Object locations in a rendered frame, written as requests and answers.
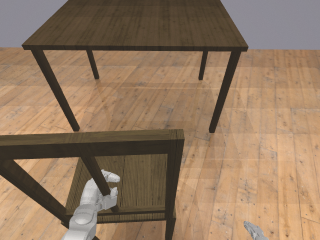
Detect robot right hand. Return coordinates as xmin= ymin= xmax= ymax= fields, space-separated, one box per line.
xmin=243 ymin=221 xmax=269 ymax=240

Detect table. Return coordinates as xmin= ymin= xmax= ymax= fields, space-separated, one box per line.
xmin=22 ymin=0 xmax=249 ymax=133

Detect chair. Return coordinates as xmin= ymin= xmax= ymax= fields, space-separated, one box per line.
xmin=0 ymin=129 xmax=185 ymax=240

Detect robot left forearm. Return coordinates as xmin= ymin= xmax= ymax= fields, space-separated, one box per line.
xmin=61 ymin=204 xmax=98 ymax=240

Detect robot left hand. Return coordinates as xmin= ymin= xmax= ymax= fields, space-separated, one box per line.
xmin=80 ymin=169 xmax=120 ymax=212

